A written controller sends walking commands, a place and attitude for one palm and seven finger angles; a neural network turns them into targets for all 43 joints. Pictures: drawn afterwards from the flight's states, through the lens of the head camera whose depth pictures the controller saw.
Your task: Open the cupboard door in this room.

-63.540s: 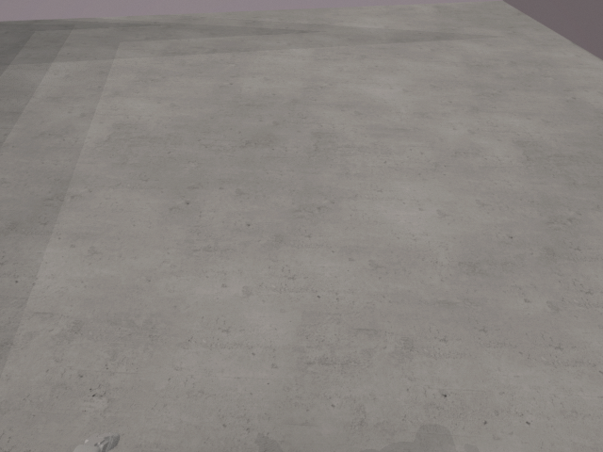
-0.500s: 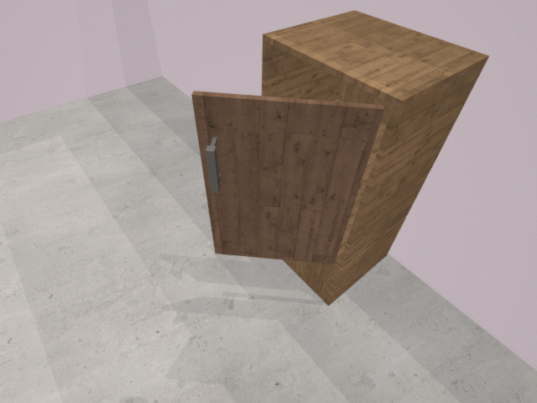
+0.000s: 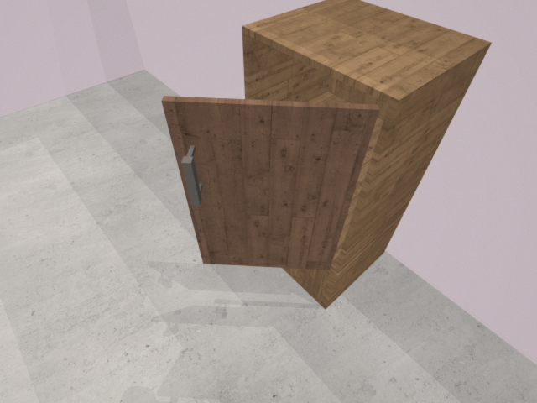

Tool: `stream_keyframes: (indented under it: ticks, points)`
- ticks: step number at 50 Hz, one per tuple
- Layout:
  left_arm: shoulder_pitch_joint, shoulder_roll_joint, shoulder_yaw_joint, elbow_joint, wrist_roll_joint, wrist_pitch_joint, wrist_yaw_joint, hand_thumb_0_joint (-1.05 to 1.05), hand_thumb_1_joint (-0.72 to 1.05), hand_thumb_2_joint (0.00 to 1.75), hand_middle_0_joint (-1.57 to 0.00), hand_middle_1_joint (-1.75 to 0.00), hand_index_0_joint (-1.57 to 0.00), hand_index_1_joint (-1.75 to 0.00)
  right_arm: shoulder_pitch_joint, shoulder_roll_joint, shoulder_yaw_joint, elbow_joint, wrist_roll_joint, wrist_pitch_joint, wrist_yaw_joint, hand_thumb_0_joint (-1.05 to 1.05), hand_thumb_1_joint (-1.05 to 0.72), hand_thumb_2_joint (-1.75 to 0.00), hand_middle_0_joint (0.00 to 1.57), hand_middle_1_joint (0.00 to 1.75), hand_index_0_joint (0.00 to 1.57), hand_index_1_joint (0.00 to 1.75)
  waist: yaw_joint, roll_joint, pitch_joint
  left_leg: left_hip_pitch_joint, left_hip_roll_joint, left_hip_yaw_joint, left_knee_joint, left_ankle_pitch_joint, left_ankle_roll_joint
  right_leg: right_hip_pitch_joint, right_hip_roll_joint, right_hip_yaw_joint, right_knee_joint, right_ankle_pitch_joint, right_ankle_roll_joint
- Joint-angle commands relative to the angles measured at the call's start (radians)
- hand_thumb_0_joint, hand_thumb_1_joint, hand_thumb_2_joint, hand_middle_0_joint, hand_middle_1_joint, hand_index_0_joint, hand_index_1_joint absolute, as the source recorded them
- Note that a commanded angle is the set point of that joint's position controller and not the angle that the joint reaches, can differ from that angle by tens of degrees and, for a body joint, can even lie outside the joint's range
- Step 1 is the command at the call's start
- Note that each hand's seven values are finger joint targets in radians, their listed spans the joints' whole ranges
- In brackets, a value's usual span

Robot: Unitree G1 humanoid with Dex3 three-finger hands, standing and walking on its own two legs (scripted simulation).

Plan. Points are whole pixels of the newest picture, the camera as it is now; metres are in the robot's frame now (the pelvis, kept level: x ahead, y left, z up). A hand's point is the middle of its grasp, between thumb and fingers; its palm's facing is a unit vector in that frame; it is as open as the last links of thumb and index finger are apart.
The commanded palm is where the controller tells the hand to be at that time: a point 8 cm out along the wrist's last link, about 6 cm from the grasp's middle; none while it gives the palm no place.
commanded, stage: come to a stop and stand still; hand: left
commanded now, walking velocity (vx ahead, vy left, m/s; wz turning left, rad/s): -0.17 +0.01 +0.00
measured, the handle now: (194, 176) +0.57 +0.20 -0.03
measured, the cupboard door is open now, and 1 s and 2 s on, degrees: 45 45 45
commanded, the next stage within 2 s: look again from close up in 1.18 s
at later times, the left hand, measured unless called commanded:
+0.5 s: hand out of the picture +0.02 +0.18 -0.17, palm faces +0.03 -0.98 -0.21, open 7.4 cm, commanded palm none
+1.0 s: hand out of the picture -0.01 +0.15 -0.17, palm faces +0.06 -0.99 -0.12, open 7.4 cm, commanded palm none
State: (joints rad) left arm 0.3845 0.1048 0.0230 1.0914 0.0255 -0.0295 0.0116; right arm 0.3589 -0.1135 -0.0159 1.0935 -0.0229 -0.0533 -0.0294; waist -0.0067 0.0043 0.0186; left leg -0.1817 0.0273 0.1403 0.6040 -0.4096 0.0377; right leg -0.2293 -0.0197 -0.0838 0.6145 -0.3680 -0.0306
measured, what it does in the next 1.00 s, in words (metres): steps on the spot: left foot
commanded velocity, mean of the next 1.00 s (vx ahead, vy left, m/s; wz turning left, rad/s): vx -0.02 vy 0.00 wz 0.00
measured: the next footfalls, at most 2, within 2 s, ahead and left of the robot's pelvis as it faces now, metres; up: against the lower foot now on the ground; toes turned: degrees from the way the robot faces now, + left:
left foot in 0.20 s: +0.11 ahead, +0.10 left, +0.00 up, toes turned +4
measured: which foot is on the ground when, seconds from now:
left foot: down 0.00-0.02, up 0.04-0.18, down 0.20-1.00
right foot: down 0.00-1.00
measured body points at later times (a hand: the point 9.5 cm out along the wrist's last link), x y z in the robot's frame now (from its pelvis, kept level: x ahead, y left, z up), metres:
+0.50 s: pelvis +0.00 +0.01 +0.00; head +0.03 +0.01 +0.45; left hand +0.02 +0.24 -0.15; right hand +0.07 -0.22 -0.15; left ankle +0.07 +0.10 -0.73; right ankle -0.03 -0.11 -0.73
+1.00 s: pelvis +0.03 +0.01 +0.01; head +0.05 +0.02 +0.46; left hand -0.02 +0.20 -0.15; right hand -0.02 -0.19 -0.14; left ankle +0.07 +0.10 -0.73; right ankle -0.03 -0.11 -0.73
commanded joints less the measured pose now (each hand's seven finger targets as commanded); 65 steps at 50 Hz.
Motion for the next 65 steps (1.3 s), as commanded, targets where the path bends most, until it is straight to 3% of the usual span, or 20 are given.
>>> stream_keyframes:
  ticks: [1,2,3,5,8,10,11,13,20,22,24,26,29,35,38,41,50,63,64,65]
  points:
    - [0.287,0.153,0.047,0.031,-0.002,-0.037,0.021,0.0,0.9,0.9,-0.2,-0.3,-0.2,-0.3,-0.062,-0.054,-0.009,-0.086,0.008,-0.014,0.006,0.0,-0.9,-0.9,0.2,0.3,0.2,0.3,0.107,-0.323,0.043,-0.453,-0.022,0.019,0.328,-0.087,-0.006,0.352,-0.315,0.376,-0.23,0.772,-0.188]
    - [0.281,0.132,0.036,0.033,0.002,-0.036,0.029,0.0,0.9,0.9,-0.2,-0.3,-0.2,-0.3,-0.118,-0.053,-0.01,-0.1,0.009,-0.004,0.002,0.0,-0.9,-0.9,0.2,0.3,0.2,0.3,0.108,-0.201,0.054,-0.487,0.003,-0.063,0.42,-0.181,-0.014,0.333,-0.361,0.378,-0.216,0.976,-0.238]
    - [0.239,0.121,0.034,0.017,0.006,-0.031,0.038,0.0,0.9,0.9,-0.2,-0.3,-0.2,-0.3,-0.125,-0.033,-0.009,-0.104,0.013,0.001,0.0,0.0,-0.9,-0.9,0.2,0.3,0.2,0.3,0.09,-0.103,0.062,-0.489,0.019,-0.086,0.416,-0.185,-0.02,0.321,-0.361,0.331,-0.196,1.041,-0.244]
    - [0.132,0.12,0.026,-0.019,0.011,-0.024,0.041,0.0,0.9,0.9,-0.2,-0.3,-0.2,-0.3,-0.109,-0.011,-0.006,-0.085,0.019,0.013,0.007,0.0,-0.9,-0.9,0.2,0.3,0.2,0.3,0.048,-0.111,0.035,-0.364,0.019,-0.079,0.239,-0.134,-0.035,0.241,-0.286,0.209,-0.189,1.004,-0.181]
    - [0.0,0.118,0.014,-0.056,-0.006,-0.007,0.039,0.0,0.9,0.9,-0.2,-0.3,-0.2,-0.3,0.002,-0.001,-0.001,-0.014,0.023,0.023,0.005,0.0,-0.9,-0.9,0.2,0.3,0.2,0.3,-0.023,-0.151,0.016,-0.016,-0.018,-0.044,-0.132,0.29,-0.047,0.041,-0.151,0.071,-0.133,0.705,-0.073]
    - [0.034,0.088,0.014,-0.068,-0.014,0.013,0.042,0.0,0.9,0.9,-0.2,-0.3,-0.2,-0.3,0.016,-0.094,-0.013,-0.02,0.015,0.019,-0.003,0.0,-0.9,-0.9,0.2,0.3,0.2,0.3,0.004,0.029,0.003,0.071,0.139,-0.184,-0.15,0.737,0.017,-0.044,-0.081,0.055,-0.101,0.332,0.014]
    - [0.058,0.075,0.016,-0.072,-0.008,0.025,0.048,0.0,0.9,0.9,-0.2,-0.3,-0.2,-0.3,0.009,-0.133,-0.023,-0.032,0.013,0.028,-0.005,0.0,-0.9,-0.9,0.2,0.3,0.2,0.3,0.01,0.069,0.012,0.017,0.199,-0.222,-0.163,0.75,0.056,-0.018,-0.051,0.045,-0.108,0.112,0.027]
    - [0.055,0.07,0.012,-0.066,-0.008,0.038,0.045,0.0,0.9,0.9,-0.2,-0.3,-0.2,-0.3,-0.046,-0.139,-0.018,-0.045,0.016,0.028,-0.015,0.0,-0.9,-0.9,0.2,0.3,0.2,0.3,0.028,0.187,0.052,-0.058,0.234,-0.286,-0.233,0.797,0.105,0.016,-0.034,0.031,-0.046,0.005,0.034]
    - [0.027,0.079,0.019,-0.094,0.0,0.052,0.025,0.0,0.9,0.9,-0.2,-0.3,-0.2,-0.3,-0.082,-0.182,-0.052,-0.093,0.007,0.04,-0.023,0.0,-0.9,-0.9,0.2,0.3,0.2,0.3,0.013,0.089,-0.099,0.042,0.262,-0.282,-0.218,0.711,0.153,-0.032,-0.027,0.045,0.007,-0.05,0.027]
    - [0.048,0.073,0.021,-0.094,0.001,0.051,0.022,0.0,0.9,0.9,-0.2,-0.3,-0.2,-0.3,-0.113,-0.175,-0.052,-0.104,0.007,0.047,-0.016,0.0,-0.9,-0.9,0.2,0.3,0.2,0.3,0.028,0.078,-0.09,-0.05,0.223,-0.249,-0.219,0.465,0.114,0.03,-0.027,0.044,-0.084,0.038,0.021]
    - [0.046,0.092,0.017,-0.093,0.005,0.037,0.022,0.0,0.9,0.9,-0.2,-0.3,-0.2,-0.3,-0.136,-0.133,-0.043,-0.111,0.008,0.054,-0.005,0.0,-0.9,-0.9,0.2,0.3,0.2,0.3,0.026,-0.032,-0.037,-0.129,0.124,-0.187,-0.196,0.15,0.034,0.037,-0.074,0.124,-0.233,0.078,0.0]
    - [-0.013,0.122,0.008,-0.096,-0.002,0.021,0.022,0.0,0.9,0.9,-0.2,-0.3,-0.2,-0.3,-0.129,-0.082,-0.025,-0.102,0.004,0.072,0.01,0.0,-0.9,-0.9,0.2,0.3,0.2,0.3,-0.001,-0.211,0.05,-0.11,0.032,-0.104,-0.111,0.072,-0.028,-0.109,-0.177,0.238,-0.403,-0.19,-0.054]
    - [-0.059,0.138,0.008,-0.103,-0.007,0.016,0.021,0.0,0.9,0.9,-0.2,-0.3,-0.2,-0.3,-0.068,-0.066,-0.014,-0.056,-0.005,0.068,0.02,0.0,-0.9,-0.9,0.2,0.3,0.2,0.3,-0.025,-0.127,0.105,-0.034,0.021,-0.083,-0.068,0.136,-0.033,-0.199,-0.171,0.222,-0.44,-0.247,-0.069]
    - [-0.003,0.147,0.018,-0.08,-0.008,0.012,0.013,0.0,0.9,0.9,-0.2,-0.3,-0.2,-0.3,-0.036,-0.088,-0.002,-0.038,-0.002,0.043,0.019,0.0,-0.9,-0.9,0.2,0.3,0.2,0.3,0.004,-0.021,0.144,-0.104,0.028,-0.098,-0.113,0.129,-0.027,-0.104,-0.15,0.177,-0.349,-0.155,-0.076]
    - [0.011,0.12,0.011,-0.066,-0.005,0.018,0.017,0.0,0.9,0.9,-0.2,-0.3,-0.2,-0.3,0.001,-0.091,0.0,-0.024,0.002,0.046,0.013,0.0,-0.9,-0.9,0.2,0.3,0.2,0.3,0.004,0.012,0.188,-0.113,0.054,-0.157,-0.193,0.119,-0.014,-0.115,-0.102,0.121,-0.296,-0.122,-0.05]
    - [0.066,0.08,0.003,-0.035,-0.008,0.019,0.019,0.0,0.9,0.9,-0.2,-0.3,-0.2,-0.3,0.025,-0.103,0.003,-0.007,0.006,0.036,0.003,0.0,-0.9,-0.9,0.2,0.3,0.2,0.3,0.025,0.098,0.12,-0.137,0.102,-0.256,-0.317,0.044,0.018,-0.001,-0.058,0.056,-0.212,0.024,-0.02]
    - [0.105,0.05,-0.008,0.013,-0.013,0.002,0.034,0.0,0.9,0.9,-0.2,-0.3,-0.2,-0.3,0.059,-0.066,0.005,0.033,0.014,0.016,-0.009,0.0,-0.9,-0.9,0.2,0.3,0.2,0.3,0.017,-0.018,-0.002,0.01,0.082,-0.175,-0.221,0.441,0.015,0.078,-0.094,0.07,-0.259,0.238,-0.006]
    - [0.11,0.042,-0.013,0.025,-0.008,0.01,0.039,0.0,0.9,0.9,-0.2,-0.3,-0.2,-0.3,0.025,-0.055,0.006,0.045,0.014,0.026,-0.011,0.0,-0.9,-0.9,0.2,0.3,0.2,0.3,0.015,-0.021,0.091,-0.003,0.077,-0.174,-0.253,0.36,0.013,0.031,-0.095,0.072,-0.286,0.184,0.001]
    - [0.111,0.102,-0.026,0.028,0.008,-0.02,0.067,0.0,0.9,0.9,-0.2,-0.3,-0.2,-0.3,-0.091,-0.128,0.013,-0.042,0.019,0.014,0.007,0.0,-0.9,-0.9,0.2,0.3,0.2,0.3,0.037,0.004,0.119,-0.056,0.079,-0.178,-0.055,0.456,-0.01,-0.042,-0.114,0.145,-0.319,0.384,-0.001]
    - [0.05,0.127,-0.017,-0.024,-0.001,-0.022,0.059,0.0,0.9,0.9,-0.2,-0.3,-0.2,-0.3,-0.029,-0.092,0.004,-0.06,0.013,0.028,0.016,0.0,-0.9,-0.9,0.2,0.3,0.2,0.3,-0.031,0.0,0.094,-0.07,0.065,-0.167,-0.078,0.192,-0.01,-0.063,-0.137,0.128,-0.316,0.131,-0.023]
